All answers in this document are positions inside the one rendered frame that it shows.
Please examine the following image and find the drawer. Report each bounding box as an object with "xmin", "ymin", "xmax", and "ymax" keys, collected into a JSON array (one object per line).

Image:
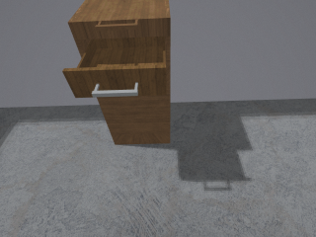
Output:
[{"xmin": 62, "ymin": 36, "xmax": 167, "ymax": 98}]

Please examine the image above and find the handle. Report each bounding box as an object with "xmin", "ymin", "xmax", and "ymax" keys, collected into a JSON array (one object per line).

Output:
[
  {"xmin": 95, "ymin": 23, "xmax": 138, "ymax": 32},
  {"xmin": 92, "ymin": 82, "xmax": 138, "ymax": 98}
]

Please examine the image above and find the cabinet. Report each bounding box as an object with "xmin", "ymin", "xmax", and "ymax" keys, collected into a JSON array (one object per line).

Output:
[{"xmin": 68, "ymin": 0, "xmax": 171, "ymax": 145}]

